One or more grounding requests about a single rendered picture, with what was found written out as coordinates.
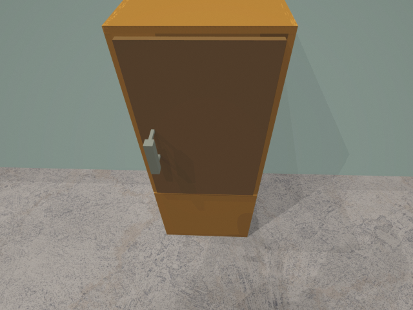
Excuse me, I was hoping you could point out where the cupboard door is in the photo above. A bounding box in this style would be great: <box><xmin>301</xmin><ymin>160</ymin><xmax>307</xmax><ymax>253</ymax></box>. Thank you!
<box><xmin>112</xmin><ymin>36</ymin><xmax>287</xmax><ymax>196</ymax></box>

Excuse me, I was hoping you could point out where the handle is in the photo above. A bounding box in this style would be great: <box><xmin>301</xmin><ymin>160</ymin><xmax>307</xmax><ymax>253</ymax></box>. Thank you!
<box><xmin>143</xmin><ymin>129</ymin><xmax>161</xmax><ymax>174</ymax></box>

